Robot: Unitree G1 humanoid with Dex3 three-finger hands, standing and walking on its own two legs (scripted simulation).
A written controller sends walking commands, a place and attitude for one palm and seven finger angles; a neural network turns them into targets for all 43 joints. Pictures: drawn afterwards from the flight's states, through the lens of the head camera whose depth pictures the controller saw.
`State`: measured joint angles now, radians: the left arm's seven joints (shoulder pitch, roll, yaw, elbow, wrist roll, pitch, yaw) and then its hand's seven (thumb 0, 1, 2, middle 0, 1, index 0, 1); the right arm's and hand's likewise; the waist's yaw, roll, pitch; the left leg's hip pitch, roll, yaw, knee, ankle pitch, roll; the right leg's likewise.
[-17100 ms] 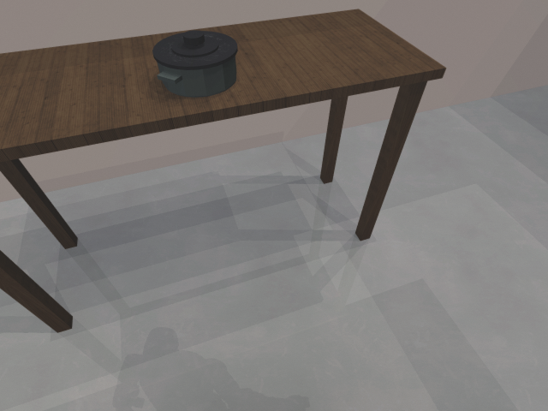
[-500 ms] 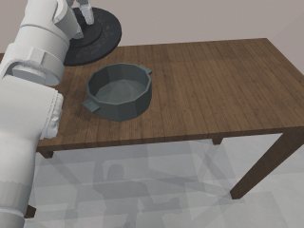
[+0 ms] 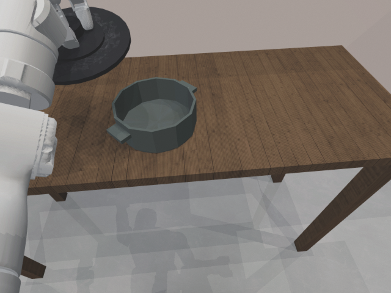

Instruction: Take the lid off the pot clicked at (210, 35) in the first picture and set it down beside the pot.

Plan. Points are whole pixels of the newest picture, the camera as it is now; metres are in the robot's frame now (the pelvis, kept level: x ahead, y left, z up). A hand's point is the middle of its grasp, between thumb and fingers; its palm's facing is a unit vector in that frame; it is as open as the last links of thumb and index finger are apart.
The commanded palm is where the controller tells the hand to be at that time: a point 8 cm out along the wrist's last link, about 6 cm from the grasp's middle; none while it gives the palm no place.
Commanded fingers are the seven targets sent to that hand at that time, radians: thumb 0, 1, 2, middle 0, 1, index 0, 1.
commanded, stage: move the lid sideways beside the pot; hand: left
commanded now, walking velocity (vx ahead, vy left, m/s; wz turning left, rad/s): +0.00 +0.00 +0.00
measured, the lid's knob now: (67, 28) +0.51 +0.21 +0.29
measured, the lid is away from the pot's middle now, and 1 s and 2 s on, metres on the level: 0.13 0.24 0.24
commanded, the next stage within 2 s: lower the lid onto the table in 1.04 s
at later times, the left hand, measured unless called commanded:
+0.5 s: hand (26, 33) +0.47 +0.26 +0.30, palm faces -0.20 -0.14 -0.97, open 7.5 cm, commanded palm +0.47 +0.26 +0.37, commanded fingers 0.00 0.64 0.96 -0.74 -1.12 -0.83 -1.15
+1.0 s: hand out of the picture +0.47 +0.30 +0.30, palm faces -0.19 -0.17 -0.97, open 7.4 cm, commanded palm +0.47 +0.31 +0.37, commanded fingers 0.00 0.64 0.96 -0.74 -1.12 -0.83 -1.15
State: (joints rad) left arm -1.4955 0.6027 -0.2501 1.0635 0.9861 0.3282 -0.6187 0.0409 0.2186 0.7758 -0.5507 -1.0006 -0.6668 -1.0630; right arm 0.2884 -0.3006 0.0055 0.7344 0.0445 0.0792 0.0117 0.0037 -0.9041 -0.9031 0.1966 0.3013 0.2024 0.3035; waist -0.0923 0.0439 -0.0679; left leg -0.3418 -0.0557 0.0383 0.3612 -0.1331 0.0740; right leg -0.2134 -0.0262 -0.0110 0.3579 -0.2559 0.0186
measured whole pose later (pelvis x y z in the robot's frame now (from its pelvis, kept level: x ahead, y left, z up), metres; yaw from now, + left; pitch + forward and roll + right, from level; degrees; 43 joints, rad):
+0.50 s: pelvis +0.00 +0.00 +0.00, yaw +1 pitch +7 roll -1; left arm -1.50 0.72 -0.25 1.09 1.00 0.29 -0.63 0.04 0.22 0.78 -0.55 -1.00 -0.67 -1.06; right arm 0.27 -0.31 0.01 0.73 0.06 0.09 0.00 0.00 -0.90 -0.90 0.20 0.30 0.20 0.30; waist -0.10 0.03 -0.05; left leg -0.36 -0.05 0.02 0.37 -0.13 0.07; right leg -0.22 -0.02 -0.02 0.34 -0.24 0.02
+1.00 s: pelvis +0.01 +0.00 +0.00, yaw +0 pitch +8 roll -1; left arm -1.48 0.85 -0.18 1.12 1.04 0.24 -0.63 0.04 0.22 0.77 -0.55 -1.00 -0.67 -1.07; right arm 0.29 -0.32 0.01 0.72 0.06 0.13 0.00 0.00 -0.90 -0.90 0.20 0.30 0.20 0.30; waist -0.10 0.03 -0.04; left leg -0.36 -0.05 0.03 0.37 -0.15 0.07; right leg -0.21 -0.01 -0.01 0.32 -0.24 0.02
